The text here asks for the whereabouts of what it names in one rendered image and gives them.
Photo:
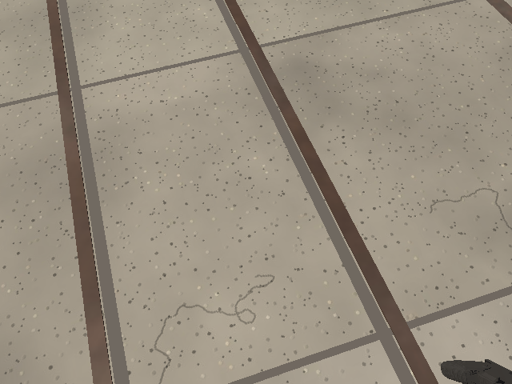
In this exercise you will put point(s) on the right robot hand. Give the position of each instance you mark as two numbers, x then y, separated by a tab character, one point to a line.
472	372

